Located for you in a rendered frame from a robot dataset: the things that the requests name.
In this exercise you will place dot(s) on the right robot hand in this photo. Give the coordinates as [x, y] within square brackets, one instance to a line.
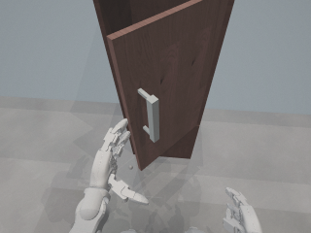
[245, 219]

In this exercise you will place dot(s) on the handle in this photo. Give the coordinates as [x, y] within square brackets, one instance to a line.
[153, 115]

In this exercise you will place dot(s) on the cupboard door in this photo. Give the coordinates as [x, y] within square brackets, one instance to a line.
[170, 56]

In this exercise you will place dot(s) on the left robot hand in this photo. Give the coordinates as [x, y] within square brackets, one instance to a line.
[105, 162]

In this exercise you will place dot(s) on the robot left forearm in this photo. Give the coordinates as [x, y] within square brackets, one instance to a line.
[92, 212]

